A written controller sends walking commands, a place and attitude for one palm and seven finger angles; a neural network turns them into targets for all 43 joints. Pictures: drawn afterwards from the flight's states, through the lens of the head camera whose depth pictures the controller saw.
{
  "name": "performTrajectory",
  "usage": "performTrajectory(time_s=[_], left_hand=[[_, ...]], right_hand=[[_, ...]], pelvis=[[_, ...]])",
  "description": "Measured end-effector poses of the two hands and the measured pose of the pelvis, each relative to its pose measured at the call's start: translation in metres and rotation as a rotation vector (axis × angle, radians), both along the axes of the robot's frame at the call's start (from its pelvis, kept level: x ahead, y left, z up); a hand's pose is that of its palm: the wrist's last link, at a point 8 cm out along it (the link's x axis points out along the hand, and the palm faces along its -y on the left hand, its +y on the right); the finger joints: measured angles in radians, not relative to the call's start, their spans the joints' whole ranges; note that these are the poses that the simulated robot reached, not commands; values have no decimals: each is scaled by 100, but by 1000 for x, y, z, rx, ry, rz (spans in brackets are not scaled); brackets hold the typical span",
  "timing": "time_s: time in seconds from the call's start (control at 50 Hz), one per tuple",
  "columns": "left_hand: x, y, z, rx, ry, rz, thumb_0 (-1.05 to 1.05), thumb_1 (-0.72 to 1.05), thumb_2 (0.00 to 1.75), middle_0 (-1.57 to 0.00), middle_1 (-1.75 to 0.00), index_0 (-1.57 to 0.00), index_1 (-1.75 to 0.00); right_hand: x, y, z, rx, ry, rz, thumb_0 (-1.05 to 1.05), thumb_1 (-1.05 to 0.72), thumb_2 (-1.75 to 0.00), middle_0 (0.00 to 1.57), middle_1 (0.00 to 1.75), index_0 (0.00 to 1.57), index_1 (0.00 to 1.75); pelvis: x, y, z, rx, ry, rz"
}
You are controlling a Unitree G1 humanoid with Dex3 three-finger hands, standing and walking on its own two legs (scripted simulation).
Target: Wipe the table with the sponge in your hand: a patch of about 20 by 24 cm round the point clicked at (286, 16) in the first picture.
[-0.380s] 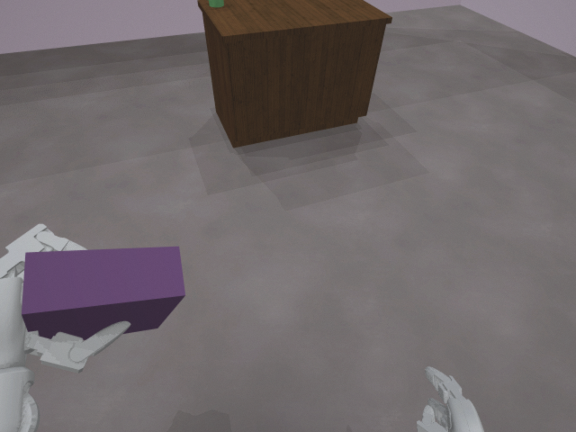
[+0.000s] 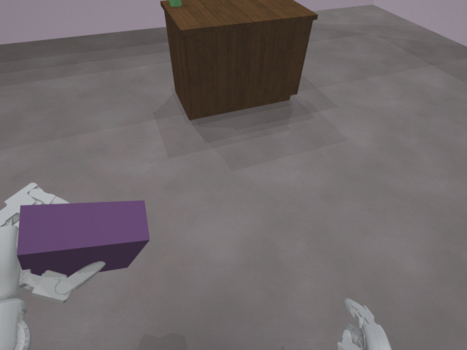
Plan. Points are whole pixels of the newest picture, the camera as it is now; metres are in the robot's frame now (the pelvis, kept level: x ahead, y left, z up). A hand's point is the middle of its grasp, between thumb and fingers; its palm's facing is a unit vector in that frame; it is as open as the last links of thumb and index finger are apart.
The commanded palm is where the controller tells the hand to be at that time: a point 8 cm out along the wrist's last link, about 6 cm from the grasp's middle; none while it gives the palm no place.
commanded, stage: look at it before walking up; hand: left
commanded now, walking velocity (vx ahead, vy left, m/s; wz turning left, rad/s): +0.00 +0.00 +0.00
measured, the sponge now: (103, 240) +0.23 +0.20 +0.13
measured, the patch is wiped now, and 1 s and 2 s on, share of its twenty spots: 0.00 0.00 0.00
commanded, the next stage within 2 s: walk to a spot facing it in 0.02 s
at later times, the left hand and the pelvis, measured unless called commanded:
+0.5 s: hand (88, 223) +0.24 +0.22 +0.15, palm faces +0.43 -0.82 -0.37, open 9.8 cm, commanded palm +0.19 +0.26 +0.18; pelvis +0.03 -0.02 -0.01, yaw +0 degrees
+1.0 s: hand (175, 143) +0.40 +0.14 +0.16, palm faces +0.29 -0.81 -0.51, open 9.8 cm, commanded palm +0.34 +0.19 +0.18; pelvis +0.16 -0.08 -0.02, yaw -5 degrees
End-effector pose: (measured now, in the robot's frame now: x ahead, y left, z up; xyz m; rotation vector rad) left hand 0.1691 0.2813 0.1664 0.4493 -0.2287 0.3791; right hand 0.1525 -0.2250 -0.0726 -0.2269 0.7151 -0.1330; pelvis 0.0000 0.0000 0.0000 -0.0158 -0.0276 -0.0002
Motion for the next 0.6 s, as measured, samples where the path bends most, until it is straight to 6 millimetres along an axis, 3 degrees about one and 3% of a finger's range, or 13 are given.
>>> performTrajectory(time_s=[0.3, 0.5, 0.6], left_hand=[[1, -2, 2, 8, -14, 10, 0, -45, 98, -78, -133, -78, -132], [31, -23, -3, 13, -46, 7, 0, -45, 98, -78, -133, -78, -133], [52, -24, 1, 0, -69, -22, 0, -45, 98, -78, -133, -78, -133]], right_hand=[[-4, -3, -4, -9, 6, -16, 2, -90, -90, 20, 30, 20, 30], [9, -23, -24, 2, 59, -27, 2, -90, -90, 20, 30, 20, 30], [26, -30, -18, -39, 102, -22, 2, -91, -90, 20, 30, 20, 30]], pelvis=[[3, -2, -2, 2, 3, -8], [32, -20, -13, 11, 0, 4], [53, -17, -9, 22, -2, 6]])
